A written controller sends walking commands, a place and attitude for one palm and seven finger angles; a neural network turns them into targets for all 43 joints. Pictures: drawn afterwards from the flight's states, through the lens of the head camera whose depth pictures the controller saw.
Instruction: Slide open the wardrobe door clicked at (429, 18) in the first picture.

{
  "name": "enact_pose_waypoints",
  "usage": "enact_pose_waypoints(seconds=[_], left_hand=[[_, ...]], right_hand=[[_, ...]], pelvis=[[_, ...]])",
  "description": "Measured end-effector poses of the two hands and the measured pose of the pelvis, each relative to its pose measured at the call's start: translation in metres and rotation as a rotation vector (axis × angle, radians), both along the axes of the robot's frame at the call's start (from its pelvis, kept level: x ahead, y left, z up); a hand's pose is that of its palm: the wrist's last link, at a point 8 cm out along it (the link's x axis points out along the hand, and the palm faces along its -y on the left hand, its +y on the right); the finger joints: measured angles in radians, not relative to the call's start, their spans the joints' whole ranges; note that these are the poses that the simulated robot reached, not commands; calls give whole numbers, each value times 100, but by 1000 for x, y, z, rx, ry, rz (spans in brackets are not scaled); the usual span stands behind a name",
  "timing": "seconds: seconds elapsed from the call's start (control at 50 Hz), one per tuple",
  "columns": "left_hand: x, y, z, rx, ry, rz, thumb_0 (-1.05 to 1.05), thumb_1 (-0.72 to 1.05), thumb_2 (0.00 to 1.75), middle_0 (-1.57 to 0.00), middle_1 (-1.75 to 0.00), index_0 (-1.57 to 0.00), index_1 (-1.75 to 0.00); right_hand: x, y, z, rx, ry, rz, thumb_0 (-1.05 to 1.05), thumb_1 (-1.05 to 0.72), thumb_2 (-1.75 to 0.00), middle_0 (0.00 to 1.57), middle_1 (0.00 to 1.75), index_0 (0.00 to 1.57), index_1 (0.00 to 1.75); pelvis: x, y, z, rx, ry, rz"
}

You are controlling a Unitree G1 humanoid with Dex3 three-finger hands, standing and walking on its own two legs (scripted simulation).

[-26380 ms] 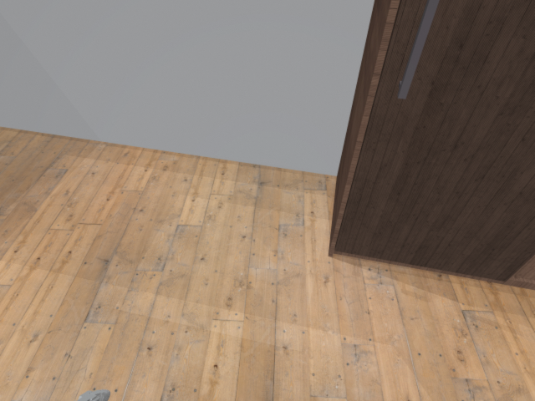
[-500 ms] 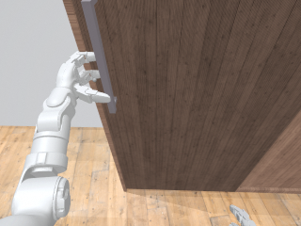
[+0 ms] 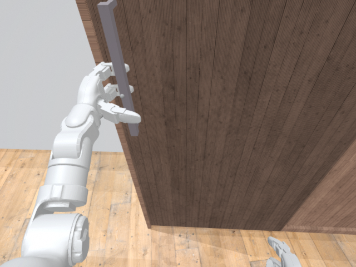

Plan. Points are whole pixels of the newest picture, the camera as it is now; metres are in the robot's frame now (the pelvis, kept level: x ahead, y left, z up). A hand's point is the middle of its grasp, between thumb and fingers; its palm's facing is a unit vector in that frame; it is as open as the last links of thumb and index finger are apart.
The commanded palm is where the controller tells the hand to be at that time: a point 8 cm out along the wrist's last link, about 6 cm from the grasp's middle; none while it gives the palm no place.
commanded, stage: slide the fingers in behind the handle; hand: left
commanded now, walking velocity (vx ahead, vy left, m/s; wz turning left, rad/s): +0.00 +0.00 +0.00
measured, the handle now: (125, 78) +0.47 +0.15 +0.22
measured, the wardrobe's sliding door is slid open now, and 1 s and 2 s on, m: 0.00 0.00 0.00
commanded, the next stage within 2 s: grip the handle and tug to test in 0.78 s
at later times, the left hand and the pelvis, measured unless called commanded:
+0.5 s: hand (129, 94) +0.41 +0.13 +0.21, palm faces +0.02 -1.00 +0.01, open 14.0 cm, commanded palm +0.38 +0.18 +0.21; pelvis +0.00 +0.00 +0.00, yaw +0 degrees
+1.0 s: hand (131, 94) +0.41 +0.13 +0.21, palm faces +0.01 -1.00 +0.00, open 13.7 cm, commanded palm +0.38 +0.18 +0.21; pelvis +0.00 +0.00 +0.00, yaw +0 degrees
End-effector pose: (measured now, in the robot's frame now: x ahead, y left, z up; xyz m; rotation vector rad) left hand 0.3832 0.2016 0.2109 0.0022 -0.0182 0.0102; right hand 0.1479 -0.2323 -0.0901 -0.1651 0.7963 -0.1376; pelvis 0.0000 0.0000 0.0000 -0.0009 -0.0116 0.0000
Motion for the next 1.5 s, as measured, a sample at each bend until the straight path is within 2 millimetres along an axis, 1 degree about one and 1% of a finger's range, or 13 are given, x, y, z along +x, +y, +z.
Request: enact_pose_waypoints(seconds=[0.12,0.3,0.42,0.52,0.68,0.84,0.98,1.06,1.16,1.38,1.5], left_hand=[[0,-7,3,-5,-1,-8,-1,-50,30,-30,-120,-30,-120],[2,-15,-5,-4,34,2,-1,-50,30,-30,-120,-30,-120],[5,-19,0,-5,11,0,-1,-50,30,-30,-120,-30,-120],[7,-15,1,-5,14,8,-1,-50,30,-30,-120,-30,-120],[-3,-13,1,-8,-1,1,-1,-50,30,-30,-120,-29,-119],[3,-18,0,8,26,-3,-1,-50,30,-30,-120,-29,-119],[6,-20,0,-2,16,3,-1,-47,31,-30,-120,-30,-120],[6,-20,0,2,9,4,-1,-39,35,-31,-121,-31,-121],[6,-19,0,3,11,2,-1,-21,42,-33,-124,-32,-124],[2,-16,-1,2,5,5,0,27,63,-38,-131,-37,-131],[3,-16,-1,-2,8,6,1,55,75,-38,-133,-37,-132]], right_hand=[[-2,0,-1,5,9,-2,1,-90,-90,20,30,20,30],[-5,-3,-2,-2,17,-6,1,-90,-90,20,30,20,30],[-9,-5,-3,-7,25,-10,1,-90,-90,20,30,20,30],[-13,-7,-3,-5,32,-22,1,-90,-90,20,30,20,30],[-13,-7,-3,-3,29,-20,1,-90,-90,20,30,20,30],[-9,-4,-1,-11,18,-10,1,-90,-90,20,30,20,30],[-10,0,-3,-1,26,-6,1,-90,-90,20,30,20,30],[-11,2,-4,4,33,-6,1,-90,-90,20,30,20,30],[-11,2,-5,4,39,-7,1,-90,-90,21,30,20,30],[-4,-1,-2,-2,24,-9,1,-90,-90,20,30,20,30],[1,-1,1,-2,10,-9,1,-90,-90,20,30,20,30]], pelvis=[[1,-1,0,1,-1,-1],[-2,-2,0,1,-4,1],[-3,-3,0,0,-2,0],[-2,-4,1,1,-1,-6],[-2,-2,1,0,-9,-4],[-5,-1,0,-2,-4,3],[-4,0,1,0,1,0],[-2,0,1,0,-1,0],[-1,0,1,-1,-2,-1],[1,1,1,0,-4,-3],[2,0,1,0,-5,-5]])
